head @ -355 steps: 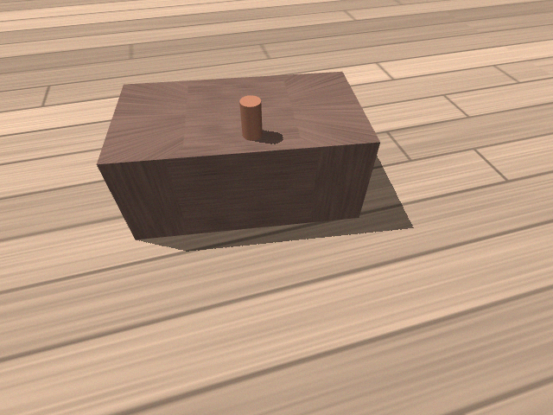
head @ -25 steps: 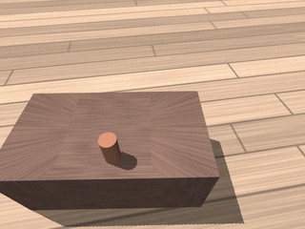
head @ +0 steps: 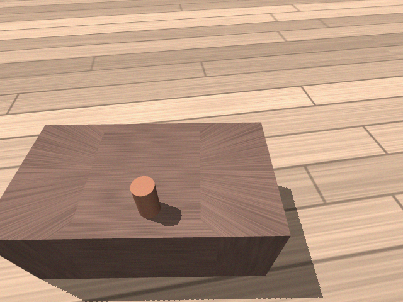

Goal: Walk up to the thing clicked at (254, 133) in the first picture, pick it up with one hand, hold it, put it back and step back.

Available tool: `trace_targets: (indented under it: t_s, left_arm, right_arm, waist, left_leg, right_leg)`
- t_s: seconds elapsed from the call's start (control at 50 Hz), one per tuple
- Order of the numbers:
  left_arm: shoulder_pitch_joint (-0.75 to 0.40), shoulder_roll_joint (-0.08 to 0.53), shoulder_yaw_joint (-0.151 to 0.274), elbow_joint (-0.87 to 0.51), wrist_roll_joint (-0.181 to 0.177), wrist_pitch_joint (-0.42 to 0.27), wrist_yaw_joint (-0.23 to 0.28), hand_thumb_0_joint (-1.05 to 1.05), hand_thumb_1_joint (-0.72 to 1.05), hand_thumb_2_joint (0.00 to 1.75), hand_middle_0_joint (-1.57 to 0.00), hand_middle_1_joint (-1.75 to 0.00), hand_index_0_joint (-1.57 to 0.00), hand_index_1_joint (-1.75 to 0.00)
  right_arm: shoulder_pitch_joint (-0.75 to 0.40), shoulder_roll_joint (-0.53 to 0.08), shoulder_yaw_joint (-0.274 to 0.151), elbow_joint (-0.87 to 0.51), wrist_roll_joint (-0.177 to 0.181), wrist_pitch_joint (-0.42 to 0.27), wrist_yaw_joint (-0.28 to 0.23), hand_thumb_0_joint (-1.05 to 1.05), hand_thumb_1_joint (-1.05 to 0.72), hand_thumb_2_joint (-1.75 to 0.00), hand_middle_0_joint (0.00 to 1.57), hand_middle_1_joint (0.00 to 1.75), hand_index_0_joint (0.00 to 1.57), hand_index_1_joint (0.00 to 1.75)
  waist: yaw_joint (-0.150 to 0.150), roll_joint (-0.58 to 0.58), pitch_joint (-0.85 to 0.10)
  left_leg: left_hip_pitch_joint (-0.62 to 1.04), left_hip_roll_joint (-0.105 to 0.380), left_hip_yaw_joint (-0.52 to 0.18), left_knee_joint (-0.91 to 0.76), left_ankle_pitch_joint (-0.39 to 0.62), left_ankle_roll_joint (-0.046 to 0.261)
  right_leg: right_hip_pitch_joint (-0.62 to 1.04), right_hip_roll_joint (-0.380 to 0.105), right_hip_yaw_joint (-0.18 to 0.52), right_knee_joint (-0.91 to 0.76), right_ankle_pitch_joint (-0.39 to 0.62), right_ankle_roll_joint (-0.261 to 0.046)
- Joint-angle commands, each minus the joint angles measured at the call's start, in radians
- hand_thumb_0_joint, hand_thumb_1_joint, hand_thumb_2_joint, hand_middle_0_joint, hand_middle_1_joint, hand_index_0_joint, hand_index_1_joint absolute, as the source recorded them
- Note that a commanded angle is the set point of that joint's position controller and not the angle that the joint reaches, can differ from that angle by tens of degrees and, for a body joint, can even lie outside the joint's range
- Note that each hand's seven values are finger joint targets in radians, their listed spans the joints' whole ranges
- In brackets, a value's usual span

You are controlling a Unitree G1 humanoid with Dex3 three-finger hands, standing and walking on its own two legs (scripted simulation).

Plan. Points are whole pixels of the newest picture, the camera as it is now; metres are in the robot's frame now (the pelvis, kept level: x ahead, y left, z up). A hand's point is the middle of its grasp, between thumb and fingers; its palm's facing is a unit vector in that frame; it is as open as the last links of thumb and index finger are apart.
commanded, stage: stand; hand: left
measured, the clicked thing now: (146, 198) +0.50 +0.21 -0.26
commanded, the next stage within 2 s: go down in 0.06 s
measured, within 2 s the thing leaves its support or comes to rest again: neither
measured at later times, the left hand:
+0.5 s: hand out of the picture +0.15 +0.25 -0.14, palm faces +0.06 -0.95 -0.32, open 13.2 cm
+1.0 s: hand out of the picture +0.15 +0.27 -0.14, palm faces +0.08 -0.94 -0.32, open 17.4 cm
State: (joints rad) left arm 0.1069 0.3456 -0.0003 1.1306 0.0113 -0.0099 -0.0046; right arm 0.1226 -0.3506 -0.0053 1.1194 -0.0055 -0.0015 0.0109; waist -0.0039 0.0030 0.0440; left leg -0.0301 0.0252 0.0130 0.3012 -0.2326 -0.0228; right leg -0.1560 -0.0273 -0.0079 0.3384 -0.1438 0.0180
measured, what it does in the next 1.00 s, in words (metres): stands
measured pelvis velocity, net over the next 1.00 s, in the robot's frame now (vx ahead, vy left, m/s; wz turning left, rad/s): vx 0.01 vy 0.01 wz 0.03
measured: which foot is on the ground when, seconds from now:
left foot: down 0.00-1.00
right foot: down 0.00-1.00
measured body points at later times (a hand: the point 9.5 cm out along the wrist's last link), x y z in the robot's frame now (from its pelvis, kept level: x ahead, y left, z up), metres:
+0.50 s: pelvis -0.02 +0.00 -0.02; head +0.02 +0.00 +0.43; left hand +0.14 +0.30 -0.12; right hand +0.16 -0.28 -0.11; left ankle -0.04 +0.13 -0.75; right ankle +0.03 -0.13 -0.75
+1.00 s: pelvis +0.01 +0.01 -0.04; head +0.04 +0.01 +0.41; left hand +0.15 +0.31 -0.12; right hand +0.17 -0.26 -0.12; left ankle -0.04 +0.13 -0.75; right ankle +0.03 -0.13 -0.75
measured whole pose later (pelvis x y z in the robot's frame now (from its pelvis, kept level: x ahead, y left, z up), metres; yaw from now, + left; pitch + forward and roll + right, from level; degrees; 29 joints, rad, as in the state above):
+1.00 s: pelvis +0.01 +0.01 -0.04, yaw +2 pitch +9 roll -1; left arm 0.22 0.33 0.13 0.46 0.01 0.36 -0.05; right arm 0.22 -0.26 -0.12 0.62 0.03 -0.12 -0.05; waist -0.02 0.02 -0.10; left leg -0.45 0.01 -0.02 0.75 -0.45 -0.01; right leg -0.53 -0.05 -0.03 0.72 -0.33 0.03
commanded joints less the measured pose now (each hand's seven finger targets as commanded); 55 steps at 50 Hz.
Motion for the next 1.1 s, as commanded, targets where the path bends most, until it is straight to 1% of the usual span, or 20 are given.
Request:
trace_targets:
  t_s: [0.0,0.14,0.16,0.18,0.2,0.24,0.26,0.28,0.34,0.4,0.46,0.52,0.56,0.62,0.66,0.74,0.84,0.94,1.02,1.08]
  left_arm:
    - [-0.048,0.221,0.039,-0.059,-0.006,-0.021,0.014,0.00,0.90,0.90,-0.20,-0.30,-0.20,-0.30]
    - [-0.040,0.222,0.040,-0.056,-0.006,-0.019,0.012,0.00,0.82,0.82,-0.14,-0.22,-0.17,-0.22]
    - [-0.391,0.018,0.011,-0.407,-0.081,-0.101,0.021,0.00,0.74,0.74,-0.06,-0.14,-0.09,-0.14]
    - [-0.398,0.127,0.045,-0.452,-0.082,-0.095,0.039,0.00,0.66,0.66,-0.01,-0.06,-0.01,-0.06]
    - [-0.253,0.215,0.088,-0.283,-0.075,-0.041,0.052,0.00,0.58,0.58,-0.01,0.00,0.00,-0.02]
    - [-0.117,0.218,0.101,-0.214,-0.067,0.021,0.039,0.00,0.42,0.42,-0.02,-0.01,0.00,-0.04]
    - [-0.173,0.254,0.121,-0.261,-0.061,0.022,0.041,0.00,0.34,0.34,-0.02,-0.02,-0.01,-0.04]
    - [-0.240,0.252,0.114,-0.315,-0.055,0.019,0.041,0.00,0.29,0.28,-0.02,-0.01,-0.01,-0.04]
    - [-0.022,0.215,0.171,-0.191,0.001,0.103,0.013,0.00,0.11,0.20,-0.05,-0.02,-0.04,-0.04]
    - [-0.017,0.231,0.179,-0.440,-0.005,0.172,-0.008,0.00,-0.02,0.13,-0.06,-0.02,-0.06,-0.03]
    - [-0.072,0.155,0.126,-0.422,-0.016,0.243,-0.041,0.00,-0.15,0.10,-0.07,-0.03,-0.06,-0.03]
    - [-0.096,0.220,0.167,-0.560,-0.007,0.261,-0.051,0.00,-0.31,0.09,-0.08,-0.04,-0.07,-0.05]
    - [-0.010,0.190,0.166,-0.545,-0.001,0.281,-0.056,0.00,-0.41,0.07,-0.08,-0.05,-0.08,-0.06]
    - [-0.115,0.235,0.189,-0.715,0.013,0.263,-0.044,0.00,-0.52,0.05,-0.08,-0.04,-0.07,-0.05]
    - [-0.093,0.226,0.192,-0.727,0.018,0.258,-0.033,0.00,-0.61,0.05,-0.08,-0.06,-0.07,-0.07]
    - [0.022,0.195,0.200,-0.775,0.013,0.258,-0.014,0.00,-0.61,0.05,-0.09,-0.05,-0.07,-0.07]
    - [0.112,0.169,0.198,-0.743,0.001,0.305,-0.020,0.00,-0.57,0.04,-0.09,-0.04,-0.07,-0.05]
    - [0.020,0.214,0.206,-0.884,0.002,0.346,-0.038,0.00,-0.56,0.04,-0.08,-0.05,-0.07,-0.06]
    - [0.074,0.173,0.191,-0.803,0.006,0.362,-0.061,0.00,-0.58,0.03,-0.09,-0.04,-0.08,-0.05]
    - [0.095,0.211,0.218,-0.863,0.005,0.371,-0.073,0.00,-0.59,0.03,-0.09,-0.04,-0.08,-0.05]
  right_arm:
    - [-0.020,-0.214,-0.041,-0.058,-0.005,-0.026,-0.018,0.00,-0.90,-0.90,0.20,0.30,0.20,0.30]
    - [-0.012,-0.213,-0.040,-0.056,-0.005,-0.024,-0.017,0.00,-0.82,-0.82,0.12,0.22,0.12,0.22]
    - [-0.363,-0.018,0.004,-0.406,0.098,-0.146,-0.030,0.00,-0.74,-0.74,0.04,0.14,0.05,0.14]
    - [-0.320,-0.078,-0.003,-0.481,0.094,-0.175,-0.043,0.00,-0.66,-0.66,0.04,0.06,0.05,0.06]
    - [-0.226,-0.156,-0.046,-0.351,0.092,-0.153,-0.060,0.00,-0.58,-0.58,0.04,0.05,0.05,0.05]
    - [-0.182,-0.177,-0.103,-0.253,0.094,-0.129,-0.069,0.00,-0.42,-0.42,0.04,0.05,0.05,0.05]
    - [-0.196,-0.210,-0.130,-0.292,0.087,-0.149,-0.079,0.00,-0.34,-0.34,0.04,0.05,0.05,0.05]
    - [-0.207,-0.213,-0.135,-0.342,0.083,-0.165,-0.081,0.00,-0.26,-0.26,0.05,0.05,0.05,0.05]
    - [-0.005,-0.163,-0.189,-0.266,0.045,-0.143,-0.059,0.00,-0.02,-0.19,0.05,0.05,0.05,0.05]
    - [0.012,-0.148,-0.187,-0.466,0.060,-0.135,-0.048,0.00,0.09,-0.16,0.05,0.05,0.05,0.05]
    - [-0.018,-0.071,-0.119,-0.447,0.069,-0.110,-0.031,0.00,0.23,-0.12,0.05,0.05,0.05,0.05]
    - [-0.016,-0.107,-0.166,-0.523,0.064,-0.113,-0.031,0.00,0.31,-0.10,0.05,0.05,0.05,0.05]
    - [0.075,-0.102,-0.178,-0.479,0.060,-0.106,-0.028,0.00,0.38,-0.08,0.05,0.05,0.05,0.05]
    - [-0.067,-0.156,-0.202,-0.644,0.051,-0.140,-0.043,0.00,0.44,-0.06,0.05,0.05,0.05,0.05]
    - [-0.054,-0.118,-0.178,-0.614,0.047,-0.150,-0.053,0.00,0.47,-0.06,0.05,0.05,0.05,0.05]
    - [-0.002,-0.104,-0.180,-0.596,0.031,-0.174,-0.073,0.00,0.48,-0.06,0.05,0.05,0.05,0.05]
    - [0.035,-0.076,-0.165,-0.614,0.034,-0.170,-0.076,0.00,0.50,-0.05,0.05,0.05,0.05,0.05]
    - [0.090,-0.104,-0.187,-0.634,0.039,-0.162,-0.078,0.00,0.51,-0.05,0.05,0.05,0.05,0.05]
    - [0.096,-0.068,-0.173,-0.645,0.038,-0.172,-0.070,0.00,0.53,-0.04,0.05,0.05,0.05,0.05]
    - [0.122,-0.081,-0.184,-0.676,0.037,-0.163,-0.061,0.00,0.53,-0.04,0.05,0.05,0.05,0.05]
  waist:
    - [0.002,0.003,-0.054]
    - [0.004,0.007,-0.050]
    - [-0.030,0.005,-0.072]
    - [-0.026,-0.005,-0.107]
    - [-0.025,-0.023,-0.045]
    - [0.002,0.002,-0.060]
    - [0.005,0.005,-0.165]
    - [-0.009,0.022,-0.259]
    - [0.004,0.026,-0.233]
    - [-0.007,0.009,-0.402]
    - [-0.020,-0.020,-0.176]
    - [-0.013,-0.004,-0.224]
    - [-0.018,0.008,-0.178]
    - [-0.018,0.010,-0.311]
    - [-0.008,0.034,-0.269]
    - [-0.001,0.068,-0.361]
    - [-0.002,0.025,-0.298]
    - [-0.019,0.054,-0.295]
    - [-0.031,0.020,-0.221]
    - [-0.008,0.071,-0.278]
  left_leg:
    - [-0.073,0.111,-0.067,-0.057,0.149,0.036]
    - [-0.086,0.107,-0.066,-0.064,0.102,0.039]
    - [-0.231,-0.026,0.021,0.055,0.076,0.021]
    - [-0.197,-0.032,0.024,0.058,0.028,0.025]
    - [-0.238,-0.033,0.022,0.057,-0.026,0.026]
    - [-0.279,-0.032,0.024,0.117,0.040,0.017]
    - [-0.267,-0.027,0.017,0.149,0.103,0.016]
    - [-0.258,-0.030,0.013,0.178,0.138,0.018]
    - [-0.364,-0.041,0.006,0.236,0.150,0.020]
    - [-0.277,-0.051,0.013,0.210,0.211,0.020]
    - [-0.384,-0.047,0.009,0.226,0.079,0.023]
    - [-0.407,-0.047,0.011,0.243,-0.009,0.028]
    - [-0.426,-0.050,0.013,0.241,-0.042,0.032]
    - [-0.387,-0.035,-0.011,0.270,0.049,0.023]
    - [-0.414,-0.033,-0.017,0.284,0.039,0.020]
    - [-0.372,-0.029,-0.023,0.320,0.147,0.010]
    - [-0.425,-0.031,-0.022,0.339,0.150,0.011]
    - [-0.403,-0.030,-0.024,0.340,0.205,0.003]
    - [-0.459,-0.025,-0.028,0.370,0.209,0.003]
    - [-0.440,-0.027,-0.032,0.373,0.231,-0.004]
  right_leg:
    - [0.070,-0.107,0.093,-0.039,0.175,-0.038]
    - [0.072,-0.107,0.096,-0.042,0.141,-0.040]
    - [-0.034,0.018,-0.038,0.034,0.019,-0.022]
    - [-0.002,0.009,-0.022,0.014,-0.033,-0.019]
    - [-0.027,0.013,-0.027,0.018,-0.088,-0.024]
    - [-0.053,0.021,-0.024,0.072,-0.018,-0.026]
    - [-0.033,0.021,-0.020,0.109,0.055,-0.024]
    - [-0.016,0.020,-0.019,0.142,0.101,-0.021]
    - [-0.087,0.024,-0.025,0.196,0.105,-0.030]
    - [0.011,0.020,-0.029,0.171,0.172,-0.022]
    - [-0.174,0.022,-0.041,0.175,0.024,-0.022]
    - [-0.196,0.023,-0.042,0.195,-0.064,-0.023]
    - [-0.216,0.020,-0.037,0.191,-0.089,-0.023]
    - [-0.171,0.019,-0.037,0.236,-0.010,-0.023]
    - [-0.202,0.017,-0.036,0.254,-0.029,-0.026]
    - [-0.163,0.016,-0.039,0.301,0.054,-0.032]
    - [-0.179,0.016,-0.048,0.305,0.065,-0.027]
    - [-0.209,0.017,-0.054,0.321,0.102,-0.034]
    - [-0.259,0.018,-0.059,0.342,0.094,-0.029]
    - [-0.238,0.015,-0.057,0.354,0.096,-0.032]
